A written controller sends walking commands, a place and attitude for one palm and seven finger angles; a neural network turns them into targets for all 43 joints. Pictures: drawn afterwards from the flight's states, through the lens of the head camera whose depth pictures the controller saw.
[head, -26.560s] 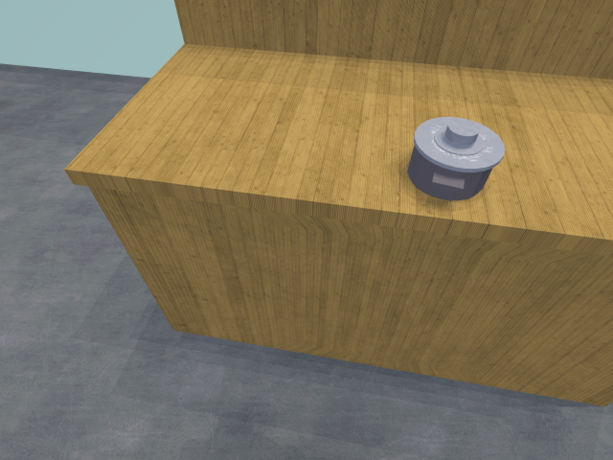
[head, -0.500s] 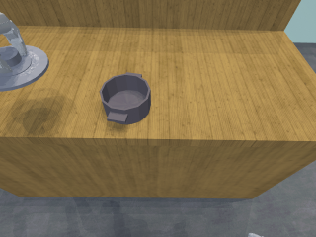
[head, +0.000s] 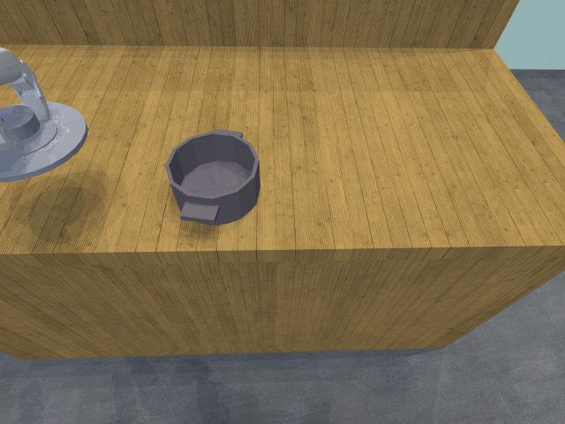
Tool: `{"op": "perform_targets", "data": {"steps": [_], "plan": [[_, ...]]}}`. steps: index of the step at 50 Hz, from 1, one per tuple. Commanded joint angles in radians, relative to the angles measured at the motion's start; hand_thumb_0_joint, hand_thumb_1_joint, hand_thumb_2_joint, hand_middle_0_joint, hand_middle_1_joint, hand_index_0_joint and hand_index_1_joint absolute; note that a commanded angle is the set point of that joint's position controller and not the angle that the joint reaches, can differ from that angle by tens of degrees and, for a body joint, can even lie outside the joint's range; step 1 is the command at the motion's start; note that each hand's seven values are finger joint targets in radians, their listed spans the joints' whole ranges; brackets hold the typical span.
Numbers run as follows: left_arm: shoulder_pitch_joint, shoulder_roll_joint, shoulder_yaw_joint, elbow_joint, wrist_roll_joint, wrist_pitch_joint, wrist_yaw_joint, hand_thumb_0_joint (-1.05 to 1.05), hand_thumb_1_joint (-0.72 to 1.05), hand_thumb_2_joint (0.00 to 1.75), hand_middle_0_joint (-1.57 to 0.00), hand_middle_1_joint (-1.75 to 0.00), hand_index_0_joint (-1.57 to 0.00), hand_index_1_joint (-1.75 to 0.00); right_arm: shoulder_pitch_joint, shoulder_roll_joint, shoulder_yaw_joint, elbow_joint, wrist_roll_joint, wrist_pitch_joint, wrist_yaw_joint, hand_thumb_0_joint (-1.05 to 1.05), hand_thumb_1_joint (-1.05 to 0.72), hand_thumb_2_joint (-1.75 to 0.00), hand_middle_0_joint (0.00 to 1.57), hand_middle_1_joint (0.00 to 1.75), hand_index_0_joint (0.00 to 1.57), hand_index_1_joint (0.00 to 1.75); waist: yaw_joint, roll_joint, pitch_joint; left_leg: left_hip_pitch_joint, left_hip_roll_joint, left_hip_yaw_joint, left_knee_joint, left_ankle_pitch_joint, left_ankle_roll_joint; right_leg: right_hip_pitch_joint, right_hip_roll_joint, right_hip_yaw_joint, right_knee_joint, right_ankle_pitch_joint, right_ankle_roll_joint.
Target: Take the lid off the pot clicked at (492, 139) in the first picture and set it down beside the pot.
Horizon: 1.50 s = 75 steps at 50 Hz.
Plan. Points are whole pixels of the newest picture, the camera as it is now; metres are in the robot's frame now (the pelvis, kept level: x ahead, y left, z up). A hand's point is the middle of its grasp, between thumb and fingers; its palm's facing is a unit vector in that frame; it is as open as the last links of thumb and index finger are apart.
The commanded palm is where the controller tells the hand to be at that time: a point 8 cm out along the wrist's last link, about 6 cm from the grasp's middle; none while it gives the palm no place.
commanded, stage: lower the lid onto the table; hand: left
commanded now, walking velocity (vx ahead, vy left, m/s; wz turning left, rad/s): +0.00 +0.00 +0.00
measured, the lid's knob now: (13, 123) +0.47 +0.34 +0.17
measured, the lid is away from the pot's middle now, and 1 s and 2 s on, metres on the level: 0.24 0.24 0.24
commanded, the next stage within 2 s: open the fingers wide in 1.78 s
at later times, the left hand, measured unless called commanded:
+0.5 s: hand (21, 138) +0.46 +0.34 +0.16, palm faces -0.41 -0.14 -0.90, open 8.5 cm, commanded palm +0.48 +0.34 +0.23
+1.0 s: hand (33, 155) +0.46 +0.34 +0.12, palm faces -0.44 -0.14 -0.89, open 8.5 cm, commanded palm +0.49 +0.34 +0.20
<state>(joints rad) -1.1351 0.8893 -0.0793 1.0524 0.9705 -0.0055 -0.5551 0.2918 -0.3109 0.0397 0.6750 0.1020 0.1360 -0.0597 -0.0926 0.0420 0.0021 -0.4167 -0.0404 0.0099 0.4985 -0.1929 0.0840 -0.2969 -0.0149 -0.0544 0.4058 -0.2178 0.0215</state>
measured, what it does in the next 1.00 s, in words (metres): stands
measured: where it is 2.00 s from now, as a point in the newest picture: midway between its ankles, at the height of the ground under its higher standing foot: outside the picture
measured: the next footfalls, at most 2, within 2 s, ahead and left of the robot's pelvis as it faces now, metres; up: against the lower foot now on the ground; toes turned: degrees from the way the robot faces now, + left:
none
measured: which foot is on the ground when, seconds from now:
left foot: down 0.00-1.00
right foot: down 0.00-1.00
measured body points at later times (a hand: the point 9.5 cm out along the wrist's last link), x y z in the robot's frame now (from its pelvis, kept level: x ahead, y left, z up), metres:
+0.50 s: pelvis +0.01 +0.00 +0.00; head +0.07 +0.01 +0.44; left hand +0.47 +0.34 +0.21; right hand +0.05 -0.28 -0.12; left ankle +0.03 +0.06 -0.74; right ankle -0.01 -0.15 -0.74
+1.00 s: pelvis +0.00 +0.00 -0.01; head +0.07 +0.02 +0.44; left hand +0.48 +0.34 +0.18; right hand +0.03 -0.28 -0.12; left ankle +0.03 +0.06 -0.74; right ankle -0.01 -0.15 -0.74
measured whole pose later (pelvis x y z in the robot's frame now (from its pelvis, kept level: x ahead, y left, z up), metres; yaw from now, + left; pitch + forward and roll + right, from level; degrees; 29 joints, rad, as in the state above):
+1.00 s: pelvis +0.00 +0.00 -0.01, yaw -1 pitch +10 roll -3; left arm -1.07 0.88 -0.05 1.14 0.98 -0.07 -0.48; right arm 0.31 -0.31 0.05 0.68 0.10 0.14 -0.09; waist -0.12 0.03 -0.03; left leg -0.53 -0.03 0.02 0.61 -0.25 0.09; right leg -0.40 0.00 -0.04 0.50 -0.26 0.02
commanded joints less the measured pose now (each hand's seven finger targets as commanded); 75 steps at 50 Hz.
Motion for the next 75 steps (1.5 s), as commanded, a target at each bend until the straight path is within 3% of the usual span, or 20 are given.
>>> {"op": "perform_targets", "data": {"steps": [1, 8, 17, 22, 23, 25, 27, 28, 36, 39, 46, 51, 54, 57, 60, 62, 66, 69, 73, 75], "plan": [[-0.583, 0.297, 0.064, -0.222, -0.012, 0.004, 0.065, 0.00, 0.48, 1.11, -0.84, -1.02, -0.82, -1.00, 0.031, -0.170, -0.064, -0.078, -0.002, -0.028, -0.010, 0.00, -0.90, -0.90, 0.20, 0.30, 0.20, 0.30, -0.014, 0.116, -0.424, 0.415, 0.019, -0.095, -0.023, 0.249, 0.000, -0.085, 0.073, -0.014, -0.037, 0.104, -0.058], [-0.575, 0.356, 0.101, -0.222, 0.002, -0.010, 0.083, 0.00, 0.48, 1.11, -0.84, -1.02, -0.82, -1.00, 0.035, -0.175, -0.059, -0.076, -0.005, -0.027, -0.011, 0.00, -0.90, -0.90, 0.20, 0.30, 0.20, 0.30, -0.008, 0.129, -0.454, 0.391, 0.016, -0.086, -0.006, 0.295, -0.003, -0.051, 0.070, -0.007, -0.017, 0.155, -0.058], [-0.534, 0.319, 0.086, -0.198, -0.008, -0.020, 0.093, 0.00, 0.48, 1.11, -0.84, -1.02, -0.82, -1.00, 0.042, -0.175, -0.061, -0.079, -0.004, -0.028, -0.016, 0.00, -0.90, -0.90, 0.20, 0.30, 0.20, 0.30, -0.015, 0.155, -0.458, 0.431, 0.025, -0.099, 0.022, 0.392, -0.013, -0.111, 0.072, -0.015, -0.005, 0.162, -0.060], [-0.507, 0.303, 0.071, -0.138, -0.007, -0.014, 0.098, 0.00, 0.48, 1.11, -0.84, -1.02, -0.82, -1.00, 0.053, -0.183, -0.062, -0.064, -0.003, -0.020, -0.017, 0.00, -0.90, -0.90, 0.20, 0.30, 0.20, 0.30, -0.022, 0.122, -0.429, 0.384, 0.021, -0.086, 0.029, 0.328, -0.008, -0.126, 0.074, -0.014, 0.003, 0.147, -0.058], [-0.561, 0.353, 0.104, -0.206, 0.002, -0.019, 0.105, 0.00, 0.48, 1.11, -0.84, -1.02, -0.82, -1.00, 0.059, -0.180, -0.063, -0.065, -0.006, -0.017, -0.016, 0.00, -0.90, -0.90, 0.20, 0.30, 0.20, 0.30, -0.017, 0.136, -0.481, 0.398, 0.024, -0.093, 0.024, 0.318, -0.011, -0.106, 0.074, -0.008, 0.006, 0.139, -0.054], [-0.594, 0.334, 0.094, -0.263, 0.003, -0.031, 0.112, 0.00, 0.48, 1.11, -0.84, -1.02, -0.82, -1.00, 0.058, -0.173, -0.065, -0.074, -0.009, -0.025, -0.017, 0.00, -0.90, -0.90, 0.20, 0.30, 0.20, 0.30, -0.016, 0.197, -0.523, 0.463, 0.027, -0.108, 0.039, 0.414, -0.017, -0.125, 0.077, -0.012, 0.013, 0.154, -0.057], [-0.507, 0.338, 0.112, -0.202, -0.005, -0.034, 0.111, 0.00, 0.48, 1.11, -0.84, -1.02, -0.82, -1.00, 0.060, -0.176, -0.063, -0.074, -0.008, -0.024, -0.020, 0.00, -0.90, -0.90, 0.20, 0.30, 0.20, 0.30, -0.014, 0.164, -0.495, 0.453, 0.029, -0.107, 0.053, 0.457, -0.020, -0.136, 0.078, -0.015, 0.014, 0.169, -0.058], [-0.494, 0.365, 0.140, -0.172, 0.000, -0.033, 0.111, 0.00, 0.48, 1.11, -0.84, -1.02, -0.82, -1.00, 0.069, -0.176, -0.064, -0.066, -0.012, -0.018, -0.019, 0.00, -0.90, -0.90, 0.20, 0.30, 0.20, 0.30, -0.013, 0.116, -0.493, 0.414, 0.026, -0.098, 0.052, 0.415, -0.012, -0.111, 0.079, -0.009, 0.019, 0.172, -0.050], [-0.537, 0.334, 0.093, -0.161, 0.005, -0.031, 0.123, 0.00, 0.48, 1.11, -0.84, -1.02, -0.82, -1.00, 0.066, -0.181, -0.063, -0.068, -0.003, -0.006, -0.025, 0.00, -0.90, -0.90, 0.20, 0.30, 0.20, 0.30, -0.027, 0.134, -0.461, 0.364, 0.024, -0.091, 0.043, 0.271, -0.009, -0.149, 0.079, -0.009, 0.024, 0.109, -0.054], [-0.520, 0.379, 0.132, -0.160, 0.010, -0.044, 0.130, 0.00, 0.48, 1.11, -0.84, -1.02, -0.82, -1.00, 0.075, -0.180, -0.061, -0.066, -0.005, -0.012, -0.032, 0.00, -0.90, -0.90, 0.20, 0.30, 0.20, 0.30, -0.021, 0.137, -0.491, 0.378, 0.027, -0.092, 0.060, 0.305, -0.007, -0.142, 0.080, -0.006, 0.036, 0.125, -0.052], [-0.510, 0.371, 0.131, -0.176, 0.006, -0.059, 0.137, 0.00, 0.48, 1.11, -0.84, -1.02, -0.82, -1.00, 0.086, -0.181, -0.063, -0.063, -0.005, -0.017, -0.037, 0.00, -0.90, -0.90, 0.20, 0.30, 0.20, 0.30, -0.021, 0.183, -0.493, 0.394, 0.033, -0.098, 0.075, 0.339, -0.016, -0.181, 0.082, -0.009, 0.045, 0.118, -0.053], [-0.477, 0.286, 0.071, -0.106, -0.002, -0.053, 0.132, 0.00, 0.48, 1.11, -0.84, -1.02, -0.82, -1.00, 0.093, -0.182, -0.065, -0.052, -0.003, -0.012, -0.038, 0.00, -0.90, -0.90, 0.20, 0.30, 0.20, 0.30, -0.036, 0.135, -0.437, 0.355, 0.033, -0.097, 0.077, 0.276, -0.012, -0.225, 0.087, -0.016, 0.051, 0.083, -0.052], [-0.511, 0.341, 0.106, -0.169, 0.005, -0.067, 0.141, 0.00, 0.48, 1.11, -0.84, -1.02, -0.82, -1.00, 0.094, -0.183, -0.064, -0.056, -0.006, -0.014, -0.042, 0.00, -0.90, -0.90, 0.20, 0.30, 0.20, 0.30, -0.028, 0.173, -0.498, 0.383, 0.035, -0.098, 0.089, 0.300, -0.015, -0.214, 0.084, -0.009, 0.061, 0.093, -0.053], [-0.455, 0.338, 0.107, -0.112, -0.005, -0.074, 0.138, 0.00, 0.48, 1.11, -0.84, -1.02, -0.82, -1.00, 0.093, -0.187, -0.058, -0.052, -0.002, -0.017, -0.050, 0.00, -0.90, -0.90, 0.20, 0.30, 0.20, 0.30, -0.029, 0.119, -0.461, 0.336, 0.031, -0.090, 0.096, 0.291, -0.011, -0.208, 0.086, -0.014, 0.071, 0.106, -0.055], [-0.514, 0.342, 0.108, -0.192, 0.005, -0.082, 0.148, 0.00, 0.48, 1.11, -0.84, -1.02, -0.82, -1.00, 0.099, -0.181, -0.065, -0.055, -0.006, -0.018, -0.049, 0.00, -0.90, -0.90, 0.20, 0.30, 0.20, 0.30, -0.029, 0.199, -0.514, 0.392, 0.038, -0.101, 0.105, 0.343, -0.019, -0.232, 0.085, -0.011, 0.076, 0.108, -0.053], [-0.470, 0.309, 0.091, -0.164, -0.001, -0.087, 0.145, 0.00, 0.48, 1.11, -0.84, -1.02, -0.82, -1.00, 0.098, -0.181, -0.062, -0.057, -0.006, -0.019, -0.051, 0.00, -0.90, -0.90, 0.20, 0.30, 0.20, 0.30, -0.029, 0.196, -0.487, 0.398, 0.042, -0.105, 0.112, 0.377, -0.027, -0.263, 0.089, -0.019, 0.081, 0.099, -0.056], [-0.452, 0.318, 0.091, -0.076, 0.006, -0.077, 0.148, 0.00, 0.48, 1.11, -0.84, -1.02, -0.82, -1.00, 0.108, -0.188, -0.063, -0.045, -0.003, -0.012, -0.051, 0.00, -0.90, -0.90, 0.20, 0.30, 0.20, 0.30, -0.039, 0.111, -0.431, 0.282, 0.030, -0.085, 0.101, 0.170, -0.010, -0.248, 0.088, -0.011, 0.081, 0.054, -0.052], [-0.488, 0.334, 0.100, -0.137, 0.015, -0.091, 0.158, 0.00, 0.48, 1.11, -0.84, -1.02, -0.82, -1.00, 0.113, -0.184, -0.062, -0.048, -0.007, -0.016, -0.057, 0.00, -0.90, -0.90, 0.20, 0.30, 0.20, 0.30, -0.033, 0.193, -0.495, 0.352, 0.038, -0.100, 0.120, 0.267, -0.019, -0.270, 0.089, -0.011, 0.096, 0.069, -0.055], [-0.448, 0.369, 0.133, -0.097, 0.005, -0.099, 0.156, 0.00, 0.48, 1.11, -0.84, -1.02, -0.82, -1.00, 0.124, -0.189, -0.060, -0.036, -0.005, -0.016, -0.065, 0.00, -0.90, -0.90, 0.20, 0.30, 0.20, 0.30, -0.037, 0.121, -0.487, 0.301, 0.037, -0.084, 0.135, 0.261, -0.010, -0.250, 0.090, -0.007, 0.106, 0.098, -0.048], [-0.455, 0.375, 0.130, -0.104, 0.010, -0.100, 0.158, 0.00, 0.48, 1.11, -0.84, -1.02, -0.82, -1.00, 0.123, -0.188, -0.060, -0.038, -0.002, -0.015, -0.065, 0.00, -0.90, -0.90, 0.20, 0.30, 0.20, 0.30, -0.037, 0.140, -0.479, 0.280, 0.035, -0.079, 0.135, 0.237, -0.011, -0.253, 0.090, -0.009, 0.111, 0.095, -0.050]]}}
